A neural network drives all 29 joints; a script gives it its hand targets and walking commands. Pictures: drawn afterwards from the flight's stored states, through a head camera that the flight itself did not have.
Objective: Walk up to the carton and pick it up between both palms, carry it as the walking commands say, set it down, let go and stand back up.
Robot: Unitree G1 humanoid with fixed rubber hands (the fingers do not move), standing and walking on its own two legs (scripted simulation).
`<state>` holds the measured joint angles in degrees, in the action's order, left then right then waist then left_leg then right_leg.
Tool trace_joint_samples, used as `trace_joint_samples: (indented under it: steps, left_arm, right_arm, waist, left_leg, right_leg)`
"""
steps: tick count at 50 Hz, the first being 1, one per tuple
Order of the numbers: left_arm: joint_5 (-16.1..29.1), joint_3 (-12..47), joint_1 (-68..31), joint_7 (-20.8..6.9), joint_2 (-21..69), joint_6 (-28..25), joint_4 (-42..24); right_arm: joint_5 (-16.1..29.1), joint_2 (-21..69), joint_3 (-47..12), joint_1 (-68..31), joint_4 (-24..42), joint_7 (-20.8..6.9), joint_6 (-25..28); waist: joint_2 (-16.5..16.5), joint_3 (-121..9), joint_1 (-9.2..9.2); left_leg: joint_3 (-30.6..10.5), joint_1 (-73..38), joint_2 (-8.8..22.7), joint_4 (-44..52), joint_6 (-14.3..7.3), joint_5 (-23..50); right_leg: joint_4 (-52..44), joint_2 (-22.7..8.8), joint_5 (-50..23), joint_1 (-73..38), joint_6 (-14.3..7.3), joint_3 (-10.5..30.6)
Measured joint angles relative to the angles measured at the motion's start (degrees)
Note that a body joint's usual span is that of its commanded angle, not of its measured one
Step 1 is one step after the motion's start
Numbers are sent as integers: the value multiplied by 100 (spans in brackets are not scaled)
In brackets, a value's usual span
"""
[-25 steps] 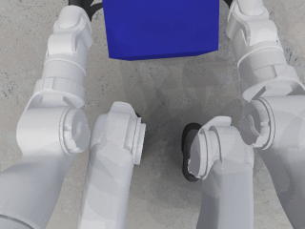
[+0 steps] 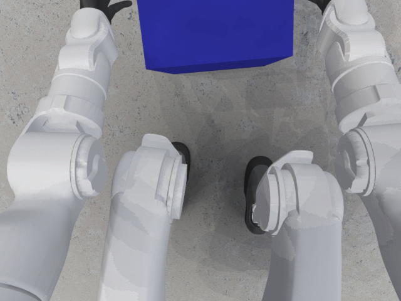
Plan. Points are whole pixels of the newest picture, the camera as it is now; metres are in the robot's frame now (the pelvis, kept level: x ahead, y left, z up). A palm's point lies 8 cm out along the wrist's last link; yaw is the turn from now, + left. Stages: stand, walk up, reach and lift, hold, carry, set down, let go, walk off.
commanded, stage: set down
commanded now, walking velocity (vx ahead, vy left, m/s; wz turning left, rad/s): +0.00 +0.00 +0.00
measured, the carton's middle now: out of the picture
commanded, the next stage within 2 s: let go in 1.60 s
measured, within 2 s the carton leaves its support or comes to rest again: neither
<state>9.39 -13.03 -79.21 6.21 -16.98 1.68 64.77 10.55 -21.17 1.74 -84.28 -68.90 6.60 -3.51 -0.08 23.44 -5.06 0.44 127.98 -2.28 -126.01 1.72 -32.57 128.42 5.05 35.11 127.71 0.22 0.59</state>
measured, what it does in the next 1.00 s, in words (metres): rises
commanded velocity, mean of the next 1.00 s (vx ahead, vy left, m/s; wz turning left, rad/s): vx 0.00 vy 0.00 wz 0.00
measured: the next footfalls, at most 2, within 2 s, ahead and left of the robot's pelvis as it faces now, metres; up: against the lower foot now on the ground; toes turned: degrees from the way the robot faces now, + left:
none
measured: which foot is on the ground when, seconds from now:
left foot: down 0.00-1.00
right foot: down 0.00-1.00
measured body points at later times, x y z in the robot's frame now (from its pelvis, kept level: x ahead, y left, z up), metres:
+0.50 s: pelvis -0.01 +0.00 +0.03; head +0.36 +0.02 +0.28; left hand +0.53 +0.24 -0.13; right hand +0.57 -0.13 -0.13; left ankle +0.12 +0.12 -0.33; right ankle +0.10 -0.11 -0.33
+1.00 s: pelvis +0.01 +0.00 +0.15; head +0.33 -0.01 +0.47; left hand +0.52 +0.23 +0.05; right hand +0.58 -0.15 +0.04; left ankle +0.12 +0.12 -0.33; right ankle +0.10 -0.11 -0.33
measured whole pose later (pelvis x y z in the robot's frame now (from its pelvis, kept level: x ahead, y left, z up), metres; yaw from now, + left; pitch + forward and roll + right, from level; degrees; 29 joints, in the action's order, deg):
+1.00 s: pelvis +0.01 +0.00 +0.15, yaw +1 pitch +44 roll +1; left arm 4.5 -18.4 -65.6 4.1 -13.2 9.4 51.9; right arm 4.4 -18.8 9.7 -72.2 -58.4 3.2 -10.2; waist -0.4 -1.0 -5.6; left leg -0.2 112.8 -1.8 -96.5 0.8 -27.8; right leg 98.8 3.9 30.7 112.1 -0.4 1.4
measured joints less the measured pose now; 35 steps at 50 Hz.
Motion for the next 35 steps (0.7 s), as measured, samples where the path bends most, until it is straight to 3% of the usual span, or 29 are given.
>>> trace_joint_samples:
  steps: [11,14,20,24,30,35]
  left_arm:
    - [470,291,-167,-108,-330,20,101]
    - [486,333,-144,-69,-275,73,-152]
    - [490,419,-116,112,-268,295,-1257]
    - [335,293,-2,194,-278,592,-1243]
    - [322,201,366,240,-204,839,-1807]
    - [415,186,475,207,-264,1088,-1884]
  right_arm:
    - [362,-163,-351,-250,208,-78,-72]
    - [344,-175,-247,-299,411,-42,-78]
    - [371,-310,-200,-169,1180,79,-308]
    - [287,-234,-48,35,1138,87,-557]
    - [193,-302,228,255,1645,50,-698]
    - [-25,-206,247,223,1622,-5,-922]
  waist:
    - [-70,83,17]
    - [-20,90,23]
    - [-45,684,17]
    - [-99,555,8]
    - [24,354,-71]
    - [-13,-169,15]
  left_leg:
    - [70,89,161,-40,-101,97]
    - [74,87,151,-14,-141,108]
    - [58,-537,113,167,-164,70]
    - [21,-813,93,352,-158,29]
    - [-7,-1210,40,782,-162,63]
    - [-4,-1335,6,1149,-142,153]
  right_leg:
    - [55,-100,-69,82,-74,-58]
    - [14,-129,-56,41,-45,-58]
    - [-184,-158,12,-625,-26,-57]
    - [-391,-163,54,-921,-29,-74]
    - [-829,-183,36,-1343,-20,-58]
    - [-1167,-196,-39,-1457,-24,-21]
